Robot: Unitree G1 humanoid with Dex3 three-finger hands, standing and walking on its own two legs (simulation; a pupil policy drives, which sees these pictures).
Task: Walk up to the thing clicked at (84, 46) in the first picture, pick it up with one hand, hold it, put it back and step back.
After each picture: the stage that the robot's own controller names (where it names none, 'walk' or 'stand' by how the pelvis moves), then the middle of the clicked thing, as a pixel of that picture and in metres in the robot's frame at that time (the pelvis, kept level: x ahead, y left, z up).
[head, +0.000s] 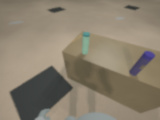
stand; (85, 44) +0.77 +0.08 -0.02
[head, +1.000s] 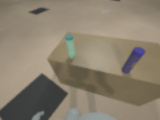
walk; (70, 47) +0.65 +0.22 -0.01
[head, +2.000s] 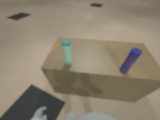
stand; (67, 53) +0.58 +0.23 +0.00
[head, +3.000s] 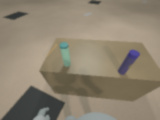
stand; (65, 55) +0.56 +0.24 -0.02
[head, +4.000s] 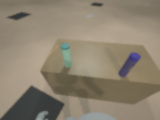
stand; (66, 56) +0.56 +0.23 -0.03
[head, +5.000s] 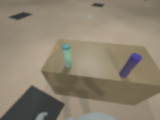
stand; (67, 56) +0.56 +0.23 -0.03
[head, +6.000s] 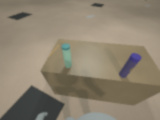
stand; (67, 56) +0.56 +0.23 -0.03
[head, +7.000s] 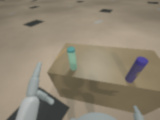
rise first; (72, 59) +0.55 +0.22 -0.02
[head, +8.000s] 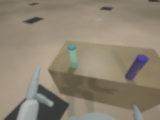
go down; (73, 56) +0.57 +0.22 -0.02
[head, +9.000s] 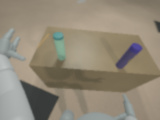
go down; (60, 47) +0.57 +0.21 +0.01
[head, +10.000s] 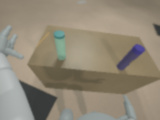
approach; (60, 47) +0.56 +0.21 +0.03
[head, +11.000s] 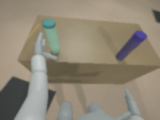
close in; (52, 38) +0.57 +0.23 +0.06
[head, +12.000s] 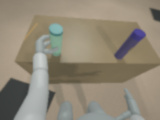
close; (56, 42) +0.53 +0.19 +0.07
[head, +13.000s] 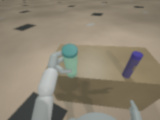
lift; (71, 64) +0.32 +0.12 +0.20
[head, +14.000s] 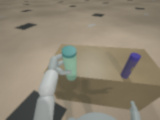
hold; (70, 65) +0.32 +0.13 +0.17
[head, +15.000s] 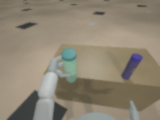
hold; (70, 68) +0.32 +0.13 +0.16
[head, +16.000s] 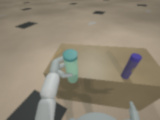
crouch; (71, 68) +0.32 +0.12 +0.15
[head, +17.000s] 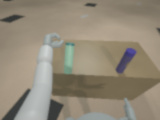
crouch; (68, 58) +0.51 +0.16 +0.03
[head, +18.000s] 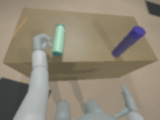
lower; (59, 39) +0.62 +0.15 -0.03
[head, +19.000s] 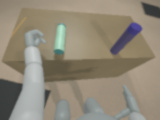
lower; (60, 38) +0.63 +0.13 -0.01
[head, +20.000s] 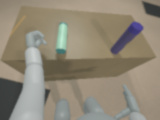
lower; (62, 37) +0.63 +0.12 -0.01
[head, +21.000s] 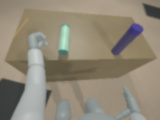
lower; (64, 38) +0.63 +0.11 -0.01
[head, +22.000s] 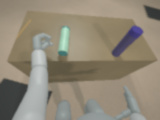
loosen; (64, 40) +0.63 +0.12 -0.02
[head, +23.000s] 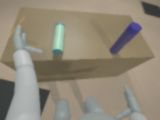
withdraw; (59, 38) +0.63 +0.14 -0.01
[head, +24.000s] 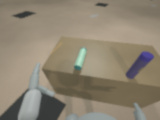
sink last; (81, 58) +0.60 +0.12 -0.06
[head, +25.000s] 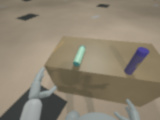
stand; (79, 55) +0.64 +0.15 -0.06
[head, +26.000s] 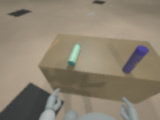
stand; (74, 53) +0.63 +0.17 -0.05
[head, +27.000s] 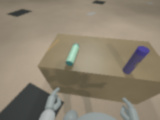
stand; (73, 53) +0.62 +0.19 -0.04
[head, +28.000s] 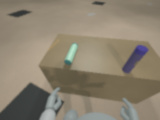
stand; (71, 53) +0.63 +0.21 -0.04
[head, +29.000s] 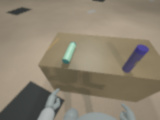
stand; (69, 52) +0.63 +0.22 -0.05
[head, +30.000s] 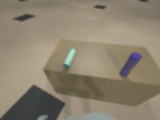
stand; (70, 57) +0.64 +0.24 -0.11
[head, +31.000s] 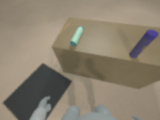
walk; (77, 35) +0.80 +0.19 -0.08
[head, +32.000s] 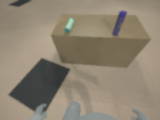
walk; (69, 25) +1.07 +0.34 -0.08
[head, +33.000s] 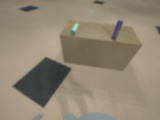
stand; (75, 28) +1.25 +0.29 -0.10
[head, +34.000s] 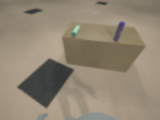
stand; (76, 30) +1.25 +0.28 -0.12
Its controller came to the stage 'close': yes
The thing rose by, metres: 0.20
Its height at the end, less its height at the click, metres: -0.09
